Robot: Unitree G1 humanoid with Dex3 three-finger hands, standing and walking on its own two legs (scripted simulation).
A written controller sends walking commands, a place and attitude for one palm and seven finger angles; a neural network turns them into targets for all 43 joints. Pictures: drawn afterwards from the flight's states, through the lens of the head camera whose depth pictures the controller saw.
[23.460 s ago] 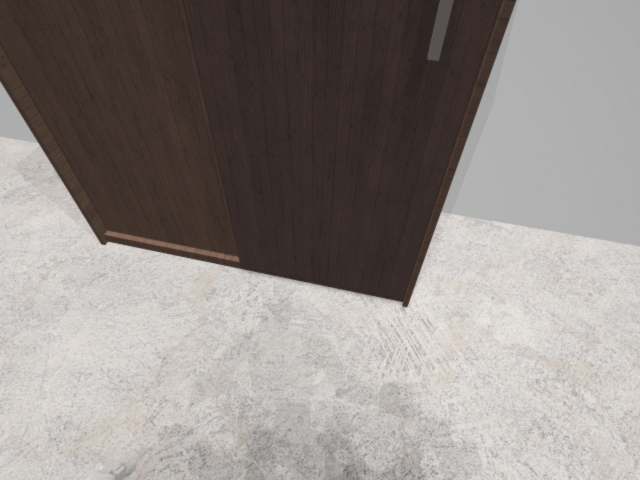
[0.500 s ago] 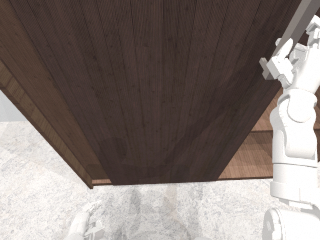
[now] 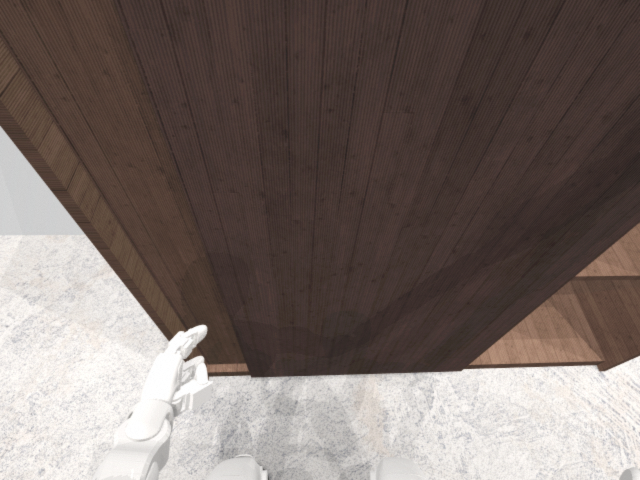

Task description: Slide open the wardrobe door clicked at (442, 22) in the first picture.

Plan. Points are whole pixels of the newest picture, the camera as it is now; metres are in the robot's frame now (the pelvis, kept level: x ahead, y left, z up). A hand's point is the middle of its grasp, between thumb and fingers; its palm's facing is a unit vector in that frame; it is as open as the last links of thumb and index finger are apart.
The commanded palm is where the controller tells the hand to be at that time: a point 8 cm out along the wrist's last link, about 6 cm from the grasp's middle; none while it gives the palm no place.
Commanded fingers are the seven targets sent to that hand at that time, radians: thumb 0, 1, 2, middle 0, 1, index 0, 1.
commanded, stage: stop walking and hold the door there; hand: right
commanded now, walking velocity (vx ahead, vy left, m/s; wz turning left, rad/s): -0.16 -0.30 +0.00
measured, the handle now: out of the picture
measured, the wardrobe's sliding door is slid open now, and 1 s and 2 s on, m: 0.47 0.47 0.47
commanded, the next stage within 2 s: none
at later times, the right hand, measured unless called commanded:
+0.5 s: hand out of the picture +0.33 -0.34 +0.24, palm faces +0.63 +0.75 -0.19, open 6.3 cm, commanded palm +0.28 -0.35 +0.22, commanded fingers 0.00 -0.90 -0.90 0.45 1.40 0.45 1.40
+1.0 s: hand out of the picture +0.29 -0.32 +0.23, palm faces +0.59 +0.78 -0.22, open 4.7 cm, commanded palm +0.24 -0.35 +0.22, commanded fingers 0.00 -0.90 -0.90 0.45 1.40 0.45 1.40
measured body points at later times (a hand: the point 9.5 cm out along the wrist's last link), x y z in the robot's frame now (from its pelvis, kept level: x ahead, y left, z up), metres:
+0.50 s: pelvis -0.01 -0.02 +0.01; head -0.03 -0.01 +0.46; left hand +0.12 +0.24 -0.09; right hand +0.29 -0.38 +0.25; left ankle -0.01 +0.11 -0.72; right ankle +0.02 -0.09 -0.72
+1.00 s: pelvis -0.03 -0.02 +0.01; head -0.06 -0.01 +0.46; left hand +0.12 +0.25 -0.07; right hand +0.25 -0.36 +0.25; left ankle -0.01 +0.11 -0.72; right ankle +0.02 -0.09 -0.72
